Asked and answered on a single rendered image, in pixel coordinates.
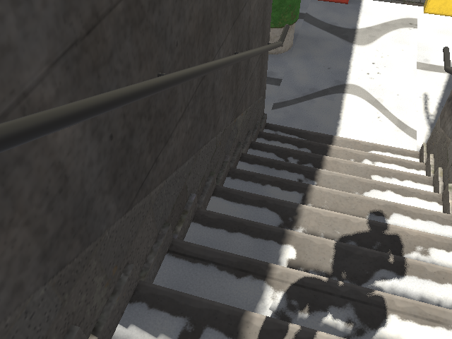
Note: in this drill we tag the stairs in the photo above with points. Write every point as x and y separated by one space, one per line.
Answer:
312 236

